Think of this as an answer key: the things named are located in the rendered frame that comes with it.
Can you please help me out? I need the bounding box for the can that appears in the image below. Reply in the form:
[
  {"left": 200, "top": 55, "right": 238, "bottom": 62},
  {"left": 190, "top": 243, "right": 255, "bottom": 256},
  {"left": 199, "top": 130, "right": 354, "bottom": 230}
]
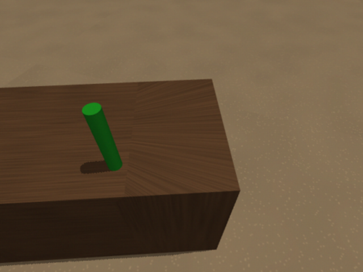
[{"left": 82, "top": 103, "right": 123, "bottom": 171}]

